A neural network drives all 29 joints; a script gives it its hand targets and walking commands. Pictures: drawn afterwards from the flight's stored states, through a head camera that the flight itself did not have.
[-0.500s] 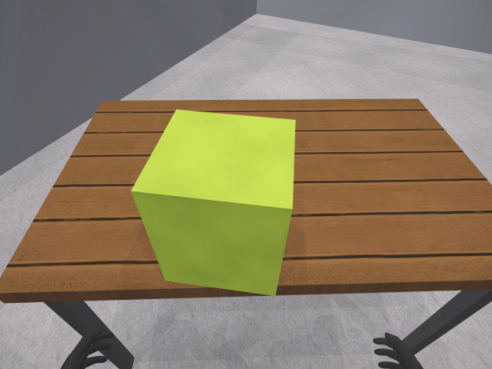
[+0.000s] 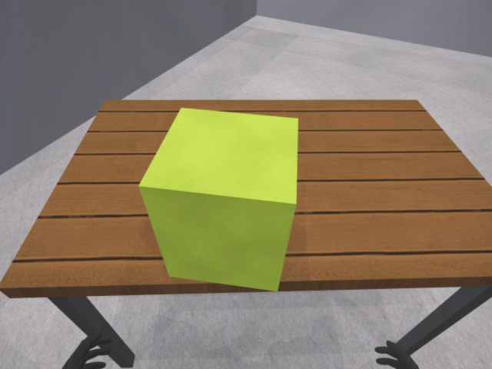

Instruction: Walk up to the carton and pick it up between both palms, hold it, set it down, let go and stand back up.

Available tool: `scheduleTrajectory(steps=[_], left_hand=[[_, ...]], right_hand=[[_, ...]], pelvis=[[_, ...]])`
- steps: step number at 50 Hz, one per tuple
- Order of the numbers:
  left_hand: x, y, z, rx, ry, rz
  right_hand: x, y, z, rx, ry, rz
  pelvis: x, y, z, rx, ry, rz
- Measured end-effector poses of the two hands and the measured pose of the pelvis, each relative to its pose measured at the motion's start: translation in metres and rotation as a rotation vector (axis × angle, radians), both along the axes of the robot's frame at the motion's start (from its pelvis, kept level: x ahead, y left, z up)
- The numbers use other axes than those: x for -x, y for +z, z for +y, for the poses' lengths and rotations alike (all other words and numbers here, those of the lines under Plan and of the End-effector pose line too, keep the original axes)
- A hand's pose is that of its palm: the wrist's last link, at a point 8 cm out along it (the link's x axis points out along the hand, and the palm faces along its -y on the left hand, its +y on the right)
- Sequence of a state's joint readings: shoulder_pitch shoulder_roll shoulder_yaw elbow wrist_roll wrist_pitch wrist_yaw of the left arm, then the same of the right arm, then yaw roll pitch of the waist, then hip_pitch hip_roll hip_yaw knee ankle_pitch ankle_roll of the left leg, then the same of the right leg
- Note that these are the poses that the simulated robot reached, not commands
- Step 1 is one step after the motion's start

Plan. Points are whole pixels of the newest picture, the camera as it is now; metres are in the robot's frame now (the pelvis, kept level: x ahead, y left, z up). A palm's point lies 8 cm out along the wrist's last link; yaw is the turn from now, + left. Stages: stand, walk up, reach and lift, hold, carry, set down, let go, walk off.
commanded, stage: stand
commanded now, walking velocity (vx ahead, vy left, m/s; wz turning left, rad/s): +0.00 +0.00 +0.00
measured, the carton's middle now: (230, 201) +0.40 +0.04 +0.07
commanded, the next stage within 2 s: none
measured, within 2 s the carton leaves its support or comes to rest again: neither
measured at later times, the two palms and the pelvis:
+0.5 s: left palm out of the picture +0.13 +0.28 -0.08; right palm out of the picture +0.13 -0.27 -0.08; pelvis +0.00 +0.00 +0.00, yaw +0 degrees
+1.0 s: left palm out of the picture +0.12 +0.28 -0.08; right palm out of the picture +0.13 -0.27 -0.08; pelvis +0.00 +0.00 +0.00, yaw +0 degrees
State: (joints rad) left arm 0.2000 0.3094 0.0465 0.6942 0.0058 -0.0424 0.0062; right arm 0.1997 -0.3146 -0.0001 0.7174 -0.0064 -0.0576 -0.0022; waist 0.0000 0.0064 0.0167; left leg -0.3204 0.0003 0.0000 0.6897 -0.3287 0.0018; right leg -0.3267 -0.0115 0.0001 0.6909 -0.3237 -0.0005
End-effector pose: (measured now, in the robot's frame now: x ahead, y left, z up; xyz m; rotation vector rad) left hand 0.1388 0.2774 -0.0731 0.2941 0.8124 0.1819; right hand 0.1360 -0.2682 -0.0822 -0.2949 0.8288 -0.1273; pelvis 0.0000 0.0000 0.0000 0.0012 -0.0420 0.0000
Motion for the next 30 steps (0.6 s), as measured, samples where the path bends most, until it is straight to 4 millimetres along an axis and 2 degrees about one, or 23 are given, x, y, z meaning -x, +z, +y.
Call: scheduleTrajectory(steps=[30], left_hand=[[0.013,-0.008,0.007,0.010,0.013,0.048]], right_hand=[[0.012,-0.001,0.001,0.014,-0.017,0.048]], pelvis=[[0.004,0.002,0.005,0.007,0.000,0.003]])
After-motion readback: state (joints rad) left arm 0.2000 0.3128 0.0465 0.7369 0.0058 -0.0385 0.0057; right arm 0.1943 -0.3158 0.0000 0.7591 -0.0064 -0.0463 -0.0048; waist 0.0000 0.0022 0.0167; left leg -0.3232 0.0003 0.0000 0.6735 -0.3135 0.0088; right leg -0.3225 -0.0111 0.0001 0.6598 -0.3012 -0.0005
